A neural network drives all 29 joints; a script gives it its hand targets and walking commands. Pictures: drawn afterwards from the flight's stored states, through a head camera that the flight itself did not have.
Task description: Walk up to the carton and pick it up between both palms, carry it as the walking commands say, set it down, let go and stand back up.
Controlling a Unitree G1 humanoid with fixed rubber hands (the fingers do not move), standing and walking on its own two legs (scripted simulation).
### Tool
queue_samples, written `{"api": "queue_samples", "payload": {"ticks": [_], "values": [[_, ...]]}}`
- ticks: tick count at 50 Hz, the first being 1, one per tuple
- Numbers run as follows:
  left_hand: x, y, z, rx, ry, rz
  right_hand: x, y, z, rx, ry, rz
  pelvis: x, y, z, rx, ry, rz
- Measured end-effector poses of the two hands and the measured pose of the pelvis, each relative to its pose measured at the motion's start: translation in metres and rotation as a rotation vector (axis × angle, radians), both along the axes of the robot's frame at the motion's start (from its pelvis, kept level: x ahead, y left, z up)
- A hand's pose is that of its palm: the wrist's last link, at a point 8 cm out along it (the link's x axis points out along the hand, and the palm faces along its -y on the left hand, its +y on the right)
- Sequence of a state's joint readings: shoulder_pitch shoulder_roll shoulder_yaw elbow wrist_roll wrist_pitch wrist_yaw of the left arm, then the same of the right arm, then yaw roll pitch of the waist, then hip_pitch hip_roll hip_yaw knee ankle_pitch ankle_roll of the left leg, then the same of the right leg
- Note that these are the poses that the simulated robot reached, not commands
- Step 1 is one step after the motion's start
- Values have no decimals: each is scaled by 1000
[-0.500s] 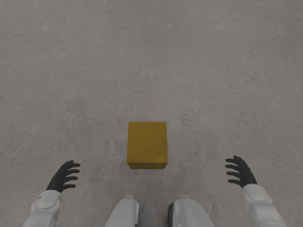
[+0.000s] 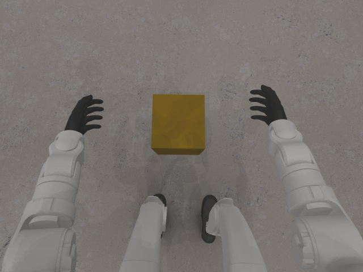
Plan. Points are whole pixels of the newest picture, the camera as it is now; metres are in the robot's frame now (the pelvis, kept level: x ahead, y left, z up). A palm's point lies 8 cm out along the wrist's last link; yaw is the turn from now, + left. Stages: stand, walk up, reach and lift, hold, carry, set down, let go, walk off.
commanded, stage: reach and lift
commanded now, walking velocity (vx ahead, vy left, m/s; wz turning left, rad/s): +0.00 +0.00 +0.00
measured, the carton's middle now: (178, 127) +0.50 +0.04 -0.57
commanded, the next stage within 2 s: none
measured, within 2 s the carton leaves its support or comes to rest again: neither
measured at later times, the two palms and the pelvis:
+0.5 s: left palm (102, 95) +0.49 +0.23 -0.16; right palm (245, 84) +0.53 -0.12 -0.15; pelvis +0.01 +0.00 -0.02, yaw +0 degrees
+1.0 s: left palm (123, 115) +0.48 +0.22 -0.31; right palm (235, 106) +0.51 -0.14 -0.30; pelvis -0.04 +0.00 -0.15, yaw -1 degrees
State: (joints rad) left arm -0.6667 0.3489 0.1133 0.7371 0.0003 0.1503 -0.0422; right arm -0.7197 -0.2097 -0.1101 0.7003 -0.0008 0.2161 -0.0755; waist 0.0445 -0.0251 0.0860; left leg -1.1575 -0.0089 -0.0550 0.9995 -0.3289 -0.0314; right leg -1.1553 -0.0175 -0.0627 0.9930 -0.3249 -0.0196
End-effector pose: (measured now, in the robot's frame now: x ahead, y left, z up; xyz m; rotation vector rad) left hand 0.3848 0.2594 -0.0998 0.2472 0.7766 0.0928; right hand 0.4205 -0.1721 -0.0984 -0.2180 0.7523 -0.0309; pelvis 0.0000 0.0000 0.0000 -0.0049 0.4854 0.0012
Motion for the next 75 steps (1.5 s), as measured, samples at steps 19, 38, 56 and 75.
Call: {"api": "queue_samples", "payload": {"ticks": [19, 38, 56, 75], "values": [[94, -19, -58, -48, -90, 39, 90, 34, -57, 75, -98, -35, 13, 2, -19, -3, 254, -1], [91, -32, -126, -140, -108, 92, 84, 33, -123, 127, -79, -110, -10, 10, -65, -17, 398, -7], [90, -40, -247, -90, -100, 122, 95, 24, -235, 71, -109, -94, -49, -2, -186, 5, 317, -21], [103, -36, -354, -147, -94, 166, 91, 32, -349, 61, -62, -68, -49, 5, -267, -5, 192, -38]]}}
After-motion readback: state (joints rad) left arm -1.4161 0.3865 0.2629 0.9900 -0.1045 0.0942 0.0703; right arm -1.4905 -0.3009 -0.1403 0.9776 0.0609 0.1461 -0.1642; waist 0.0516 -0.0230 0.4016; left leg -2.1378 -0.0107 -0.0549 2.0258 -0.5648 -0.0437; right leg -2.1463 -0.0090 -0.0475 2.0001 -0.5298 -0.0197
